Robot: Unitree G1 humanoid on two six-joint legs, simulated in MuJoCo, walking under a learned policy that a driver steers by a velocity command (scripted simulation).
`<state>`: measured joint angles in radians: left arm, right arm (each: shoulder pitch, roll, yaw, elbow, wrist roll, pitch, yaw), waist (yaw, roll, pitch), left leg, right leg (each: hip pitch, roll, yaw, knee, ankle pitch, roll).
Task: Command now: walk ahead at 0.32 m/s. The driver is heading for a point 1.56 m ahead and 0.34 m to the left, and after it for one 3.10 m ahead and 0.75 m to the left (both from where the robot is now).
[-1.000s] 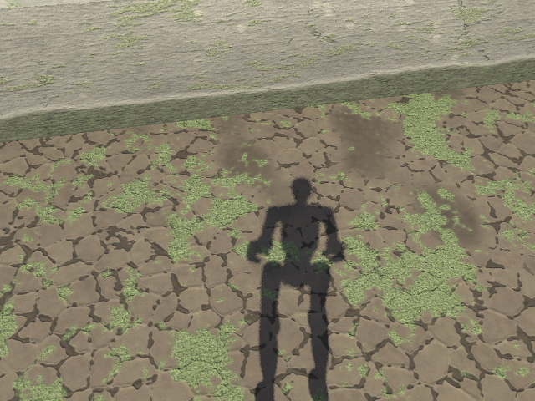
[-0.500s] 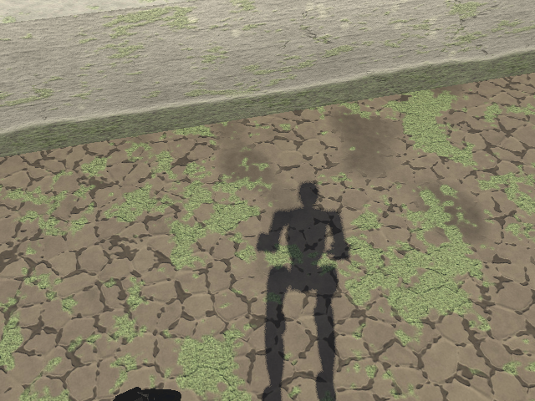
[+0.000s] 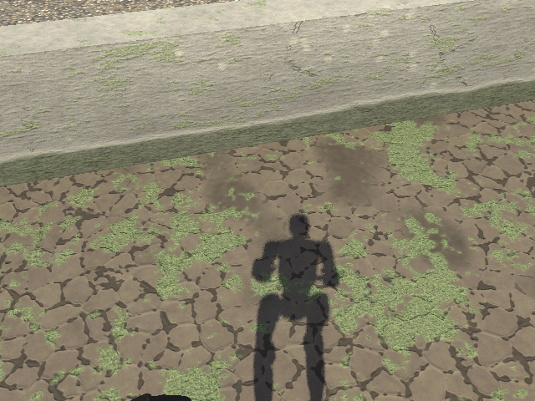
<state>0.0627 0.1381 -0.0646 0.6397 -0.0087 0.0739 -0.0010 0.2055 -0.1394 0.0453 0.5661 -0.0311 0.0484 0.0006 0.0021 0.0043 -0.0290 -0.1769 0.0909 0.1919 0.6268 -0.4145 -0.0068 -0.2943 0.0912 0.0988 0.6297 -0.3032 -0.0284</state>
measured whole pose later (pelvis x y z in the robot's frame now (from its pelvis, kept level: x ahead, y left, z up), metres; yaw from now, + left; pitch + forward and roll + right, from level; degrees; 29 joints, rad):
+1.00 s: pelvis -0.01 +0.02 +0.01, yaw +0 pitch +0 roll +0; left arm 0.10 0.17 -0.03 0.71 0.01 0.10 0.02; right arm 0.27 -0.17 0.04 0.63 -0.02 0.07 0.00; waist 0.01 -0.01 -0.01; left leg -0.16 0.03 0.19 0.47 -0.32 0.03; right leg -0.28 0.04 0.12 0.49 -0.21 0.01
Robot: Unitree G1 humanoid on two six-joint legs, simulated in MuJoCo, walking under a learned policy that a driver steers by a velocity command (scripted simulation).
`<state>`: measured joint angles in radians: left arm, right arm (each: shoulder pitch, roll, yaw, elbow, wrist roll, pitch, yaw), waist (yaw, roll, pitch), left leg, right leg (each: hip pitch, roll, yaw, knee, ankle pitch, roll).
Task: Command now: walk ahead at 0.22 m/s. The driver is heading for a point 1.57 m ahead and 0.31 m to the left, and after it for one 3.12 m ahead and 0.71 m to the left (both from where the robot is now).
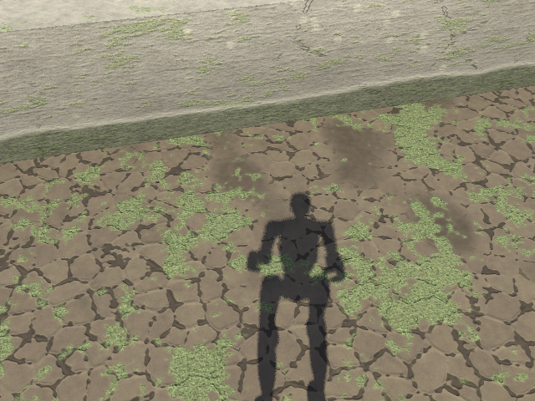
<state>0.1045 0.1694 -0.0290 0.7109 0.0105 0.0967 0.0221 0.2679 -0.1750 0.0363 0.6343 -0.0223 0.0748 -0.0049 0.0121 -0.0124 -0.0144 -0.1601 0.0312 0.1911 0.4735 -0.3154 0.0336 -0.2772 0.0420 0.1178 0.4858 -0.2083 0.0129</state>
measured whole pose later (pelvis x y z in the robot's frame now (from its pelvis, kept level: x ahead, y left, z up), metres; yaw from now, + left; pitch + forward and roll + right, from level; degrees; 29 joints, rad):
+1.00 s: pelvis +0.01 +0.00 +0.01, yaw +2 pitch +0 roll -1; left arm 0.13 0.17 -0.03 0.78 0.01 0.07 0.00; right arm 0.25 -0.18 0.04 0.65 -0.01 0.07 0.01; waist 0.01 -0.01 -0.01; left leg -0.08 0.01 0.15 0.33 -0.25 0.03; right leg -0.18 0.02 0.09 0.32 -0.15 0.01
